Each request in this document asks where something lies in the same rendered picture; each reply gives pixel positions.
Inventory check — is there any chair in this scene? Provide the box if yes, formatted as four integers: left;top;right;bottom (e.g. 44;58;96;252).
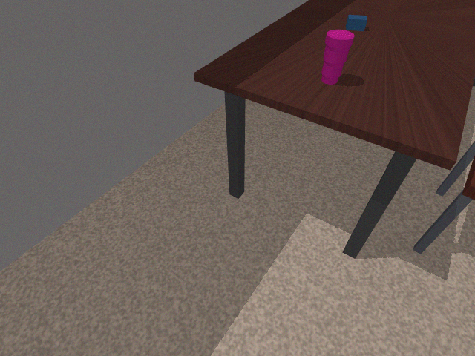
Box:
413;141;475;254

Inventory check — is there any table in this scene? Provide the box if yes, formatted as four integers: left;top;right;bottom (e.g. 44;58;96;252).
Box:
194;0;475;259

